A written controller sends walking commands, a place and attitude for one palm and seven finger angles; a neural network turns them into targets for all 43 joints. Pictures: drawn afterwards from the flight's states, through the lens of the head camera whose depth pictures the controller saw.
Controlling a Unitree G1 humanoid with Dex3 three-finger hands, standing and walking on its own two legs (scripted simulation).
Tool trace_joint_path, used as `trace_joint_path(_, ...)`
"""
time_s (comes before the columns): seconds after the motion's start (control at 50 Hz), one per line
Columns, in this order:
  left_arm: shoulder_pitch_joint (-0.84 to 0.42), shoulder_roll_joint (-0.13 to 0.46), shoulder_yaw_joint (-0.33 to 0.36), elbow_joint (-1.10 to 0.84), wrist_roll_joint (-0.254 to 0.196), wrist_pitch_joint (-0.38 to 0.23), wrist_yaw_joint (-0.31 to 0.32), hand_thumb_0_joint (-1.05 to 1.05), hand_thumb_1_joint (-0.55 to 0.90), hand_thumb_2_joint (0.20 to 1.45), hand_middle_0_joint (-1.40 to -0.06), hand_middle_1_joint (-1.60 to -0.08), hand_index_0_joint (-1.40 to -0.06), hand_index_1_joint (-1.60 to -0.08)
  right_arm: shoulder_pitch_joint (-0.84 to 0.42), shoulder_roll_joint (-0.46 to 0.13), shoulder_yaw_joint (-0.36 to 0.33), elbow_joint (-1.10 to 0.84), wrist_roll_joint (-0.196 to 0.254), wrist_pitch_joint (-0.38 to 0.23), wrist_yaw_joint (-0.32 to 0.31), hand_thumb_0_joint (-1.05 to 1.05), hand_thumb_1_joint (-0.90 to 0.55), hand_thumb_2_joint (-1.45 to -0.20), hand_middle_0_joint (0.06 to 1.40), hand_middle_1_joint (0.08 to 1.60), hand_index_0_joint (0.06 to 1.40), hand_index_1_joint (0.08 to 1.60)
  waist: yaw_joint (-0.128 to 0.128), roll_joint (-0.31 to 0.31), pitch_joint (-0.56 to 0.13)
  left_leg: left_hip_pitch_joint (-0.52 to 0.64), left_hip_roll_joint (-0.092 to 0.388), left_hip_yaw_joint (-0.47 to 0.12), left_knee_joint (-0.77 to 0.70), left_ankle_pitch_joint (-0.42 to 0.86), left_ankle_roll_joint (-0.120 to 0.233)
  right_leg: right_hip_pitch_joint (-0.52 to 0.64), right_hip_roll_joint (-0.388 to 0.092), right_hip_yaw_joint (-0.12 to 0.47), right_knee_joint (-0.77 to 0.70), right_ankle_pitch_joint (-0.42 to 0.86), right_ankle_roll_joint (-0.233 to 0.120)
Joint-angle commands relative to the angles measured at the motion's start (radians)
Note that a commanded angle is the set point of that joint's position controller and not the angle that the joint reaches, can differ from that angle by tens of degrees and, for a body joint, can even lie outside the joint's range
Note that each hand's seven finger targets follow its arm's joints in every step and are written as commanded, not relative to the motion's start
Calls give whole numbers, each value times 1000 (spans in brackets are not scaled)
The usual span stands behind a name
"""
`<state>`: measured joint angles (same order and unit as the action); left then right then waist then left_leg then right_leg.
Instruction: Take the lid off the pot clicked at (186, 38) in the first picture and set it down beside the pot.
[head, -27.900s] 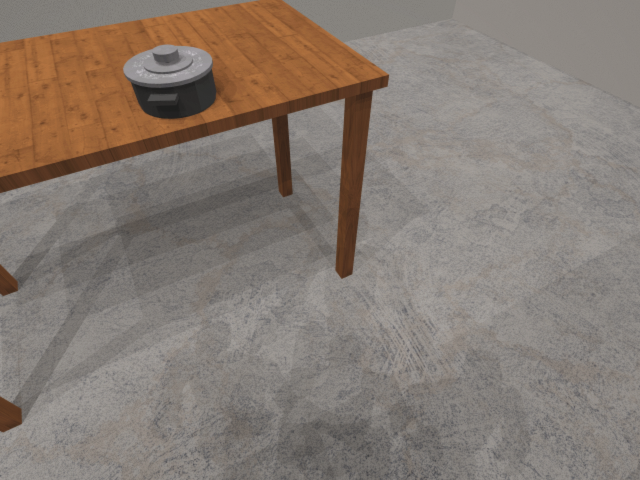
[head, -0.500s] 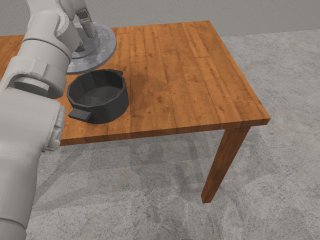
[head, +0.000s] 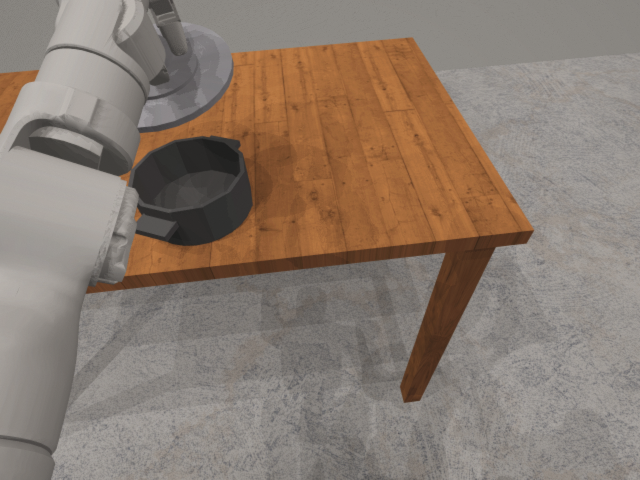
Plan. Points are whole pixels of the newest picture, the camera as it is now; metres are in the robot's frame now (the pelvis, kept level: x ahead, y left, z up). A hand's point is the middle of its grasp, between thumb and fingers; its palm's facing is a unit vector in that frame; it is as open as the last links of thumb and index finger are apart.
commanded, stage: move the lid sideways beside the pot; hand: left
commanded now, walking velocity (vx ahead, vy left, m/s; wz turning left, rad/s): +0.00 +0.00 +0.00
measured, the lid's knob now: (148, 54) +0.52 +0.15 +0.29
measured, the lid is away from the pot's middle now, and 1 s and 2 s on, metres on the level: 0.01 0.13 0.24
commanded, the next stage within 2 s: none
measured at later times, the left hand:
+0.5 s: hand (77, 60) +0.48 +0.21 +0.30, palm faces -0.16 -0.11 -0.98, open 7.2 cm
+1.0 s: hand (21, 71) +0.48 +0.27 +0.29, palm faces -0.18 -0.11 -0.98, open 7.2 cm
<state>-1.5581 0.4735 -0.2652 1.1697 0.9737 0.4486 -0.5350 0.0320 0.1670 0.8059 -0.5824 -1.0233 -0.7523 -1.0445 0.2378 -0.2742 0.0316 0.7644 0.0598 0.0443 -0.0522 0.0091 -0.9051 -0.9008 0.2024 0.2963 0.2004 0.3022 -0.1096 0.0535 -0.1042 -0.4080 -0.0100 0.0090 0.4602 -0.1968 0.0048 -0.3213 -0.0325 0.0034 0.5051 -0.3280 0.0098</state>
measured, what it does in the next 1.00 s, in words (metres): stands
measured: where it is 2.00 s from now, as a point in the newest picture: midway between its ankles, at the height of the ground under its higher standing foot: outside the picture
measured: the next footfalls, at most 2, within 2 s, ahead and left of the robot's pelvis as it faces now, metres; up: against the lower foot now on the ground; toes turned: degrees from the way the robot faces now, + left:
none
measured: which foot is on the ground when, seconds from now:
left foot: down 0.00-1.00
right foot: down 0.00-1.00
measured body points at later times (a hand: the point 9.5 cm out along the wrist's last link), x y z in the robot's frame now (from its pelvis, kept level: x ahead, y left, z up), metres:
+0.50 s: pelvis +0.01 +0.00 +0.00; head +0.03 -0.02 +0.45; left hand +0.49 +0.22 +0.35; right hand +0.10 -0.27 -0.13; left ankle +0.01 +0.12 -0.74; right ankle -0.05 -0.12 -0.74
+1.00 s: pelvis +0.00 +0.01 +0.00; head +0.04 +0.00 +0.45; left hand +0.48 +0.27 +0.35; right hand +0.06 -0.26 -0.13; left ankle +0.01 +0.12 -0.74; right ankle -0.05 -0.12 -0.74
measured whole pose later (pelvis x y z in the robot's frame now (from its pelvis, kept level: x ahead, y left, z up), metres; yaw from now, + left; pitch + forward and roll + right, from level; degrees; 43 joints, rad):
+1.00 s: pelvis +0.00 +0.01 +0.00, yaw +0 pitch +9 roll +0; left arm -1.46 0.75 -0.21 1.11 1.04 0.28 -0.58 0.04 0.17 0.80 -0.58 -1.02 -0.76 -1.05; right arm 0.27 -0.28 0.02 0.74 0.08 0.10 -0.06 0.01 -0.90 -0.90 0.20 0.30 0.20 0.30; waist -0.12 0.04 -0.08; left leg -0.46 -0.01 0.00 0.51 -0.22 0.02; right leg -0.34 -0.03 -0.01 0.50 -0.32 0.02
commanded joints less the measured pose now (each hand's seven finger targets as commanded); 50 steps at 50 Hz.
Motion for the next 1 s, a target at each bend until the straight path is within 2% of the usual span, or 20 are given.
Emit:
trace_joint_path(0.0, -595, 308, 56, -289, 84, -47, 54, 0, 591, 993, -780, -1133, -918, -1129, -25, -134, -45, -124, -11, -33, -11, 0, -900, -900, 200, 300, 200, 300, 13, -113, -473, 322, -38, -9, 44, 381, 67, 69, 51, -15, -44, 458, -26)
trace_joint_path(0.06, -518, 294, 41, -198, 91, -46, 46, 0, 591, 993, -780, -1133, -918, -1129, -31, -142, -45, -122, -2, -2, -14, 0, -900, -900, 200, 300, 200, 300, 2, -145, -354, 244, -40, 8, 24, 272, 65, 40, 49, -23, -57, 413, -29)
trace_joint_path(0.12, -563, 386, 106, -328, 83, -75, 42, 0, 591, 993, -780, -1133, -918, -1129, -40, -138, -51, -145, -10, -1, -11, 0, -900, -900, 200, 300, 200, 300, 28, -75, -478, 304, -39, 6, 53, 407, 71, 104, 44, -10, -27, 505, -28)
trace_joint_path(0.18, -509, 300, 44, -321, 51, -78, 26, 0, 591, 993, -780, -1133, -918, -1129, -33, -135, -55, -149, 1, 3, -7, 0, -900, -900, 200, 300, 200, 300, 16, -46, -432, 322, -35, 6, 69, 474, 71, 65, 48, -23, -34, 521, -30)
trace_joint_path(0.22, -508, 398, 104, -308, 78, -77, 21, 0, 591, 993, -780, -1133, -918, -1129, -28, -142, -57, -143, -2, 11, -8, 0, -900, -900, 200, 300, 200, 300, 18, -99, -426, 297, -37, 9, 67, 421, 74, 76, 49, -16, -34, 511, -25)
trace_joint_path(0.28, -505, 318, 37, -352, 44, -83, 10, 0, 591, 993, -780, -1133, -918, -1129, -39, -141, -56, -151, 7, 14, -8, 0, -900, -900, 200, 300, 200, 300, 8, -43, -411, 327, -33, 10, 73, 463, 72, 51, 47, -25, -38, 523, -29)
trace_joint_path(0.32, -526, 388, 86, -408, 67, -95, 11, 0, 591, 993, -780, -1133, -918, -1129, -33, -136, -61, -156, 2, 11, -2, 0, -900, -900, 200, 300, 200, 300, 19, -28, -475, 359, -33, -4, 91, 520, 75, 64, 52, -15, -24, 535, -26)
trace_joint_path(0.38, -443, 361, 64, -388, 42, -92, -2, 0, 591, 993, -780, -1133, -918, -1129, -36, -144, -60, -157, 8, 17, 1, 0, -900, -900, 200, 300, 200, 300, 16, -11, -439, 364, -31, -3, 98, 543, 72, 47, 52, -27, -31, 535, -29)
trace_joint_path(0.4, -466, 415, 104, -381, 62, -92, -1, 0, 591, 993, -780, -1133, -918, -1129, -28, -139, -59, -152, 7, 22, 3, 0, -900, -900, 200, 300, 200, 300, 19, -54, -440, 335, -33, -2, 89, 487, 70, 61, 54, -22, -31, 510, -22)
trace_joint_path(0.44, -452, 361, 48, -328, 60, -88, -7, 0, 591, 993, -780, -1133, -918, -1129, -34, -139, -54, -151, 13, 32, 0, 0, -900, -900, 200, 300, 200, 300, 3, -59, -363, 300, -35, 1, 74, 412, 68, 22, 53, -31, -44, 464, -27)
trace_joint_path(0.5, -541, 390, 61, -446, 54, -106, 1, 0, 591, 993, -780, -1133, -918, -1129, -36, -137, -57, -156, 11, 25, 2, 0, -900, -900, 200, 300, 200, 300, 5, 17, -449, 372, -29, -13, 82, 463, 63, 20, 57, -29, -36, 450, -28)
trace_joint_path(0.58, -470, 376, 53, -374, 43, -113, -2, 0, 591, 993, -780, -1133, -918, -1129, -39, -143, -54, -153, 13, 24, -5, 0, -900, -900, 200, 300, 200, 300, 2, 18, -406, 366, -28, -17, 86, 473, 62, -6, 58, -42, -40, 432, -38)
trace_joint_path(0.6, -496, 446, 104, -381, 67, -117, 3, 0, 591, 993, -780, -1133, -918, -1129, -21, -142, -57, -145, 12, 28, -3, 0, -900, -900, 200, 300, 200, 300, 6, -13, -438, 357, -26, -18, 77, 428, 60, 12, 59, -35, -41, 408, -29)
trace_joint_path(0.66, -474, 414, 63, -292, 73, -118, 0, 0, 591, 993, -780, -1133, -918, -1129, -24, -145, -51, -142, 17, 35, -8, 0, -900, -900, 200, 300, 200, 300, -7, -44, -350, 297, -30, -14, 58, 321, 59, -18, 59, -44, -57, 353, -33)
trace_joint_path(0.7, -538, 457, 90, -384, 73, -134, 10, 0, 591, 993, -780, -1133, -918, -1129, -19, -148, -53, -144, 16, 31, -5, 0, -900, -900, 200, 300, 200, 300, 3, 13, -432, 344, -24, -21, 60, 377, 55, 1, 58, -38, -47, 364, -34)
trace_joint_path(0.78, -451, 402, 46, -262, 59, -137, 5, 0, 591, 993, -780, -1133, -918, -1129, -14, -153, -48, -134, 20, 28, -12, 0, -900, -900, 200, 300, 200, 300, -9, 23, -346, 322, -25, -17, 59, 354, 56, -41, 62, -53, -61, 336, -42)
trace_joint_path(0.82, -503, 493, 101, -284, 88, -152, 12, 0, 591, 993, -780, -1133, -918, -1129, -2, -156, -49, -132, 16, 30, -15, 0, -900, -900, 200, 300, 200, 300, -6, -24, -385, 293, -28, -14, 53, 299, 61, -3, 60, -41, -60, 337, -35)
trace_joint_path(0.88, -511, 451, 62, -323, 67, -168, 13, 0, 591, 993, -780, -1133, -918, -1129, 2, -157, -52, -139, 20, 19, -16, 0, -900, -900, 200, 300, 200, 300, -6, 55, -414, 358, -19, -20, 65, 395, 57, -28, 61, -48, -57, 345, -40)
trace_joint_path(0.92, -504, 517, 110, -275, 98, -175, 15, 0, 591, 993, -780, -1133, -918, -1129, 26, -159, -55, -126, 17, 23, -17, 0, -900, -900, 200, 300, 200, 300, -6, 23, -399, 322, -21, -19, 60, 340, 60, -25, 66, -43, -63, 322, -36)
trace_joint_path(0.98, -464, 496, 85, -248, 80, -180, 10, 0, 591, 993, -780, -1133, -918, -1129, 23, -168, -53, -130, 24, 27, -17, 0, -900, -900, 200, 300, 200, 300, -6, 28, -372, 308, -19, -15, 56, 359, 57, -20, 64, -52, -62, 332, -40)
